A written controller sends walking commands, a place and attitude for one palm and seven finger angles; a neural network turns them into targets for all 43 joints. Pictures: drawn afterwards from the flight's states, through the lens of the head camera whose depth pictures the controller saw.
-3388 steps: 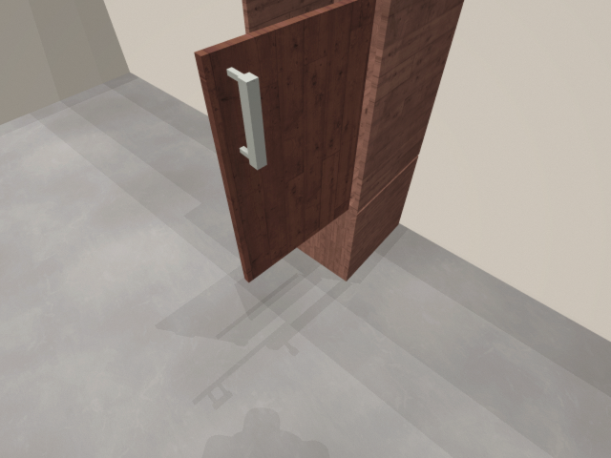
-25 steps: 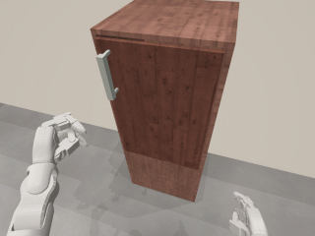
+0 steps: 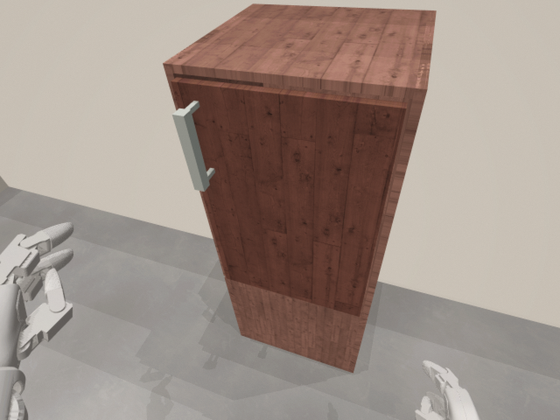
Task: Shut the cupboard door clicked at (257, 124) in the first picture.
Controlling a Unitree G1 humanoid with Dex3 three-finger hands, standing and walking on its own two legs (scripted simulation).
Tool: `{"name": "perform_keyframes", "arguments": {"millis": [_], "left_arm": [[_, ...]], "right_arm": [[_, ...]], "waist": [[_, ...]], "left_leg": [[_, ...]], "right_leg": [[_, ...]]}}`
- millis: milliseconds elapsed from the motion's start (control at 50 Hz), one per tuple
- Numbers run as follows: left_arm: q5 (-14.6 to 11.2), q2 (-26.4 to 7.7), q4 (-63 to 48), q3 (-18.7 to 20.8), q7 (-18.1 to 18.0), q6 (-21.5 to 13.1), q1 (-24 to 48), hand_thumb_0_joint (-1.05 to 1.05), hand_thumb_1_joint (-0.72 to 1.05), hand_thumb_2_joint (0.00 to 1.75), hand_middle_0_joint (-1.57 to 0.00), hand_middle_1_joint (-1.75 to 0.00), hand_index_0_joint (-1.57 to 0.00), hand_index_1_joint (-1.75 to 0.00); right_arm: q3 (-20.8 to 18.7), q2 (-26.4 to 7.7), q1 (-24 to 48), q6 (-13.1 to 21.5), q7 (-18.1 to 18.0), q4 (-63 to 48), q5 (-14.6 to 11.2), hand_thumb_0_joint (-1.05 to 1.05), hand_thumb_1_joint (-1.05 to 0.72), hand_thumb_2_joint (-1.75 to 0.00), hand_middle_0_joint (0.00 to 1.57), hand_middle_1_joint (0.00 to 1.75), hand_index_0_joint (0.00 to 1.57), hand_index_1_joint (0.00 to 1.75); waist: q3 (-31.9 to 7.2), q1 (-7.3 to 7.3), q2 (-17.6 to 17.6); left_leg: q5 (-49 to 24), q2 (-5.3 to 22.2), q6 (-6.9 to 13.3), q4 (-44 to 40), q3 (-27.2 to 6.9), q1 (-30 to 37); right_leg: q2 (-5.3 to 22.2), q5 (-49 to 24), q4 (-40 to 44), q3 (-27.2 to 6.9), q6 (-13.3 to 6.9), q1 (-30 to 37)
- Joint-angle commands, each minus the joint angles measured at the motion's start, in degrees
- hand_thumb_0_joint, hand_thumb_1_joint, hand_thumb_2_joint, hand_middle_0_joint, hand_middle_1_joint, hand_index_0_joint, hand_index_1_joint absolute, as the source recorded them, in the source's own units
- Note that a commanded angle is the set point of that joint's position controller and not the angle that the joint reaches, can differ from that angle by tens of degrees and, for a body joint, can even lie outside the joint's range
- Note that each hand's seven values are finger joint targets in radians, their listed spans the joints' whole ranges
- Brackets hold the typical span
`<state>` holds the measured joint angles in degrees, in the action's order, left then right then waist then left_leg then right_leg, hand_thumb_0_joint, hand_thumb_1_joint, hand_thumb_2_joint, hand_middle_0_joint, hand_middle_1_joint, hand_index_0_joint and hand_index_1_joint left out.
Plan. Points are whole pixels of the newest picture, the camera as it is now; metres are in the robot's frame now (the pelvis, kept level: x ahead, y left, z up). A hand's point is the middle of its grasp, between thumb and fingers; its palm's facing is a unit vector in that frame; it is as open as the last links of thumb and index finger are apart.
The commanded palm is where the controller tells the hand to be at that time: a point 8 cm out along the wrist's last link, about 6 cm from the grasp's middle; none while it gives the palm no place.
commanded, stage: draw the hand back to the body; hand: left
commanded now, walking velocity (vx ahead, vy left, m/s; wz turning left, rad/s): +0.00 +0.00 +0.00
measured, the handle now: (198, 147) +0.54 +0.22 +0.13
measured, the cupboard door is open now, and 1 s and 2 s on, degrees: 0 0 0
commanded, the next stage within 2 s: step back with the hand held close in 0.36 s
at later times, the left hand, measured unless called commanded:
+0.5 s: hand (71, 300) +0.19 +0.26 +0.16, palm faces +0.44 -0.80 -0.42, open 7.4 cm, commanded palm +0.15 +0.30 +0.17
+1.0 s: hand (6, 341) +0.14 +0.30 +0.16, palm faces +0.39 -0.79 -0.48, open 7.4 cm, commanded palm +0.09 +0.33 +0.17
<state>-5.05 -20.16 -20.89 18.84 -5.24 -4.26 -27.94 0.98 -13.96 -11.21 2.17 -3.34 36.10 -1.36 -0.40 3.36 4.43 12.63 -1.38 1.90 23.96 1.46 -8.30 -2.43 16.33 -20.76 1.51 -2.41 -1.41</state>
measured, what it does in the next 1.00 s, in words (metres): shifts its weight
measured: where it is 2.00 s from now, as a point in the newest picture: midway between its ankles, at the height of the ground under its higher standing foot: outside the picture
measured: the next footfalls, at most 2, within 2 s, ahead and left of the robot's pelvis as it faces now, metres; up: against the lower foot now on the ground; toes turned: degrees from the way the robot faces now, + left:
right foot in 1.64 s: -0.22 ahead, -0.07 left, +0.00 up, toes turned +5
left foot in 1.80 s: -0.08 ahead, +0.14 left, +0.00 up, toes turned +6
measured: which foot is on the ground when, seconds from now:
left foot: down 0.00-1.00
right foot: down 0.00-1.00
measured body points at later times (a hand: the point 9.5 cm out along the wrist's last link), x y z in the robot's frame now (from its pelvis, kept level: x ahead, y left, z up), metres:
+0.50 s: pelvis +0.00 +0.00 +0.00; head -0.02 -0.03 +0.45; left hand +0.16 +0.30 +0.18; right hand +0.20 -0.22 -0.09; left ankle +0.01 +0.10 -0.74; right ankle -0.05 -0.09 -0.74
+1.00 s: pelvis -0.06 +0.03 -0.01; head -0.07 +0.03 +0.44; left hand +0.12 +0.34 +0.18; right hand +0.11 -0.22 -0.09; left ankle +0.01 +0.10 -0.74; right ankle -0.05 -0.09 -0.74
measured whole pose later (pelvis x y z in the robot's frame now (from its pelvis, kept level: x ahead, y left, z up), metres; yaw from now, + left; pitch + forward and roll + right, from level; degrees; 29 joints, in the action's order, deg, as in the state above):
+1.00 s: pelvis -0.06 +0.03 -0.01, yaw -1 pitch +0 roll -2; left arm -4.1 -25.4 -25.1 22.8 -7.8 -7.3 -31.5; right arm 0.1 -14.2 -12.2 -4.0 -4.9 30.9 -2.0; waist -2.9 -0.1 2.7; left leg 10.0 -1.6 4.7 29.4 3.5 -19.7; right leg -1.7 14.1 -28.1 0.2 0.2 -14.0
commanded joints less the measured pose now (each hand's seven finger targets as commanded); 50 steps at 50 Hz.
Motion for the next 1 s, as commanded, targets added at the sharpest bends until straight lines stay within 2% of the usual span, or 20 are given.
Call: {"name": "perform_keyframes", "arguments": {"millis": [0,60,120,180,240,300,320,360,460,480,500,540,640,720,740,820,880,920,940,980], "left_arm": [[0.0,-10.0,-12.8,6.6,-1.2,-4.1,4.7,0.0,0.9,0.9,-0.2,-0.3,-0.2,-0.3],[0.1,-9.4,-10.2,5.6,-1.4,-3.5,7.4,0.0,0.9,0.9,-0.2,-0.3,-0.2,-0.3],[0.2,-9.9,-9.2,5.8,-1.5,-3.3,7.8,0.0,0.9,0.9,-0.2,-0.3,-0.2,-0.3],[0.4,-11.5,-12.4,7.2,-1.6,-3.8,8.1,0.0,0.9,0.9,-0.2,-0.3,-0.2,-0.3],[0.4,-11.9,-14.0,7.5,-1.7,-3.6,6.3,0.0,0.9,0.9,-0.2,-0.3,-0.2,-0.3],[0.1,-11.3,-13.0,7.6,-1.7,-3.2,4.9,0.0,0.9,0.9,-0.2,-0.3,-0.2,-0.3],[0.1,-12.1,-12.2,8.6,-1.7,-3.1,4.3,0.0,0.9,0.9,-0.2,-0.3,-0.2,-0.3],[0.0,-11.1,-11.9,7.8,-1.4,-2.9,4.9,0.0,0.9,0.9,-0.2,-0.3,-0.2,-0.3],[-0.2,-10.1,-10.7,7.0,-1.1,-2.7,4.9,0.0,0.9,0.9,-0.2,-0.3,-0.2,-0.3],[0.4,-18.8,-15.5,13.9,-1.7,-4.9,11.2,0.0,0.9,0.9,-0.2,-0.3,-0.2,-0.3],[0.4,-14.2,-10.4,10.4,-1.4,-5.0,5.5,0.0,0.9,0.9,-0.2,-0.3,-0.2,-0.3],[0.9,-12.8,-10.3,8.3,-1.3,-4.9,3.7,0.0,0.9,0.9,-0.2,-0.3,-0.2,-0.3],[0.7,-14.5,-15.4,9.7,-2.3,-5.2,0.4,0.0,0.9,0.9,-0.2,-0.3,-0.2,-0.3],[0.3,-18.0,-15.9,13.4,-3.0,-5.1,-1.7,0.0,0.9,0.9,-0.2,-0.3,-0.2,-0.3],[0.2,-16.2,-15.8,11.8,-2.9,-5.1,-1.9,0.0,0.9,0.9,-0.2,-0.3,-0.2,-0.3],[0.2,-17.3,-14.5,13.2,-3.3,-5.6,-2.4,0.0,0.9,0.9,-0.2,-0.3,-0.2,-0.3],[0.3,-15.4,-14.1,11.3,-3.3,-6.1,-2.0,0.0,0.9,0.9,-0.2,-0.3,-0.2,-0.3],[0.7,-16.6,-14.5,12.6,-3.6,-6.6,-1.7,0.0,0.9,0.9,-0.2,-0.3,-0.2,-0.3],[1.0,-14.4,-14.6,10.7,-3.6,-6.9,-1.2,0.0,0.9,0.9,-0.2,-0.3,-0.2,-0.3],[1.8,-14.2,-14.3,11.2,-3.8,-7.6,-0.2,0.0,0.9,0.9,-0.2,-0.3,-0.2,-0.3]], "right_arm": [[-2.1,-4.9,8.3,3.8,-0.7,-9.3,0.2,0.0,-0.9,-0.9,0.2,0.3,0.2,0.3],[-2.4,-5.3,8.1,3.6,-1.0,-8.8,0.2,0.0,-0.9,-0.9,0.2,0.3,0.2,0.3],[-2.5,-5.5,8.1,3.3,-1.3,-8.7,0.1,0.0,-0.9,-0.9,0.2,0.3,0.2,0.3],[-2.2,-5.2,8.3,3.2,-1.3,-9.3,0.3,0.0,-0.9,-0.9,0.2,0.3,0.2,0.3],[-1.9,-4.8,8.5,3.3,-1.2,-9.4,0.3,0.0,-0.9,-0.9,0.2,0.3,0.2,0.3],[-1.8,-4.4,8.7,2.9,-1.1,-9.5,0.4,0.0,-0.9,-0.9,0.2,0.3,0.2,0.3],[-1.9,-4.6,8.7,2.9,-1.1,-9.3,0.4,0.0,-0.9,-0.9,0.2,0.3,0.2,0.3],[-1.9,-4.4,8.7,2.3,-1.0,-9.4,0.3,0.0,-0.9,-0.9,0.2,0.3,0.2,0.3],[-2.0,-4.5,8.6,1.8,-1.0,-9.6,0.2,0.0,-0.9,-0.9,0.2,0.3,0.2,0.3],[-2.9,-6.7,7.7,0.7,-0.7,-11.2,-0.3,0.0,-0.9,-0.9,0.2,0.3,0.2,0.3],[-2.7,-5.9,7.8,-0.1,-1.0,-10.0,0.1,0.0,-0.9,-0.9,0.2,0.3,0.2,0.3],[-2.9,-6.0,7.8,-1.2,-0.9,-10.6,-0.1,0.0,-0.9,-0.9,0.2,0.3,0.2,0.3],[-3.6,-6.6,6.9,-3.2,-1.5,-12.4,-0.5,0.0,-0.9,-0.9,0.2,0.3,0.2,0.3],[-3.8,-7.0,7.0,-4.3,-2.1,-13.6,-0.5,0.0,-0.9,-0.9,0.2,0.3,0.2,0.3],[-3.7,-6.7,6.4,-4.6,-2.1,-13.8,-0.6,0.0,-0.9,-0.9,0.2,0.3,0.2,0.3],[-4.1,-7.5,6.0,-4.5,-2.4,-13.9,-0.5,0.0,-0.9,-0.9,0.2,0.3,0.2,0.3],[-3.8,-7.6,5.4,-3.9,-2.3,-14.0,-0.5,0.0,-0.9,-0.9,0.2,0.3,0.2,0.3],[-4.0,-8.2,5.9,-3.1,-2.5,-14.0,-0.3,0.0,-0.9,-0.9,0.2,0.3,0.2,0.3],[-3.5,-7.8,5.5,-2.9,-2.5,-13.9,-0.2,0.0,-0.9,-0.9,0.2,0.3,0.2,0.3],[-3.7,-8.1,5.1,-2.1,-2.5,-14.0,0.0,0.0,-0.9,-0.9,0.2,0.3,0.2,0.3]], "waist": [[-3.3,-0.34,-1.3],[-1.0,-0.82,-2.6],[-2.0,-0.44,-3.9],[-7.0,0.43,-1.8],[-7.5,0.61,0.3],[-4.9,0.47,-0.2],[-3.9,0.55,-2.3],[-3.4,0.32,-1.1],[-3.1,0.14,-2.0],[-2.2,-1.4,-1.0],[-3.4,-1.82,-4.3],[-4.5,-2.03,-5.7],[-12.0,-2.27,-0.9],[-11.7,-2.01,-2.7],[-11.4,-2.45,-2.7],[-8.9,-2.43,-1.5],[-7.0,-2.68,-0.8],[-5.4,-2.45,1.1],[-4.3,-2.88,1.8],[-2.4,-2.91,2.3]], "left_leg": [[-15.2,2.1,0.3,-1.2,-1.8,6.7],[-14.2,2.1,0.7,-1.4,-1.8,6.2],[-14.3,2.1,0.8,-1.5,-1.9,6.5],[-16.8,1.7,0.9,-1.2,-2.0,7.7],[-18.6,1.7,0.5,-0.9,-1.9,7.4],[-17.7,1.8,0.3,-1.0,-1.7,6.4],[-17.8,2.0,0.4,-0.8,-1.8,5.8],[-17.6,2.1,0.3,-1.2,-1.6,5.8],[-16.7,2.2,0.4,-1.5,-1.5,6.2],[-13.3,3.6,1.9,2.6,-3.4,3.5],[-12.8,3.5,1.9,4.2,-3.7,3.2],[-14.0,3.5,1.7,5.2,-3.0,2.3],[-24.3,5.6,1.7,4.8,-3.6,4.0],[-24.4,6.5,1.4,4.3,-4.4,2.0],[-24.3,6.7,1.2,3.9,-5.0,0.3],[-18.4,7.5,1.2,1.6,-6.2,-3.0],[-11.0,8.6,1.5,-1.3,-8.1,-7.5],[0.6,9.6,2.4,-5.0,-9.8,-12.8],[6.7,10.1,2.9,-6.8,-10.9,-17.3],[20.3,11.1,3.9,-10.1,-13.0,-25.4]], "right_leg": [[2.8,-16.8,2.8,-1.4,1.8,-7.2],[3.0,-16.5,3.3,-1.7,2.0,-8.4],[3.1,-16.6,3.2,-1.6,2.0,-7.6],[3.3,-19.5,2.0,-1.6,2.0,-5.0],[3.4,-21.6,1.7,-1.8,1.9,-3.8],[3.3,-21.1,2.2,-1.9,2.0,-4.8],[3.2,-21.8,2.8,-2.0,2.0,-4.9],[3.2,-21.2,2.4,-1.9,2.0,-5.2],[3.2,-20.1,2.7,-1.9,2.2,-5.7],[6.6,-23.5,4.8,-6.9,3.7,-11.2],[8.2,-25.7,4.1,-6.5,3.8,-11.1],[9.1,-30.2,2.6,-6.2,4.5,-11.0],[8.1,-30.3,-3.0,-4.4,4.5,-9.3],[6.9,-27.2,-3.8,-5.3,4.0,-10.4],[7.0,-25.7,-4.6,-4.9,3.3,-9.5],[5.9,-16.7,-3.9,-5.5,2.8,-11.6],[4.8,-8.8,-4.6,-5.4,2.5,-11.5],[3.7,-3.2,-5.3,-5.2,2.7,-9.9],[3.7,-1.1,-6.4,-5.0,2.5,-7.9],[2.9,2.5,-8.7,-5.2,2.6,-4.4]]}}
